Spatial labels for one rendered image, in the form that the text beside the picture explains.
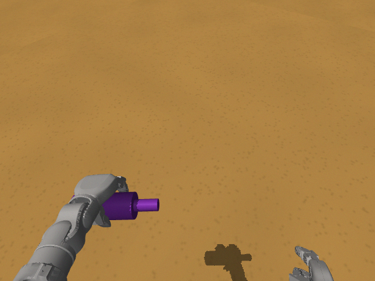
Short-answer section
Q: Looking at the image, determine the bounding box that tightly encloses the bottle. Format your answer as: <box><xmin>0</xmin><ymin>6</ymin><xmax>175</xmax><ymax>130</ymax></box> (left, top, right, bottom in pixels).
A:
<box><xmin>72</xmin><ymin>192</ymin><xmax>159</xmax><ymax>220</ymax></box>

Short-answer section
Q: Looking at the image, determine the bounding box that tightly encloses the right robot hand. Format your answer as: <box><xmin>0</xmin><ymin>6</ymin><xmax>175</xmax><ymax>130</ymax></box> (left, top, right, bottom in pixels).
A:
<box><xmin>289</xmin><ymin>246</ymin><xmax>334</xmax><ymax>281</ymax></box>

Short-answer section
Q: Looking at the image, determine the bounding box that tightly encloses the left robot hand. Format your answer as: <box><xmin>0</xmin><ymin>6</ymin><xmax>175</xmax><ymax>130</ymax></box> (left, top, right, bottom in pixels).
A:
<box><xmin>74</xmin><ymin>174</ymin><xmax>129</xmax><ymax>227</ymax></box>

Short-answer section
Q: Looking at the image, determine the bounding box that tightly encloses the left robot arm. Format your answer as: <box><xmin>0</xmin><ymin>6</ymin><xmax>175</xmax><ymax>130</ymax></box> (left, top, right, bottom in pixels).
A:
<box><xmin>13</xmin><ymin>194</ymin><xmax>100</xmax><ymax>281</ymax></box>

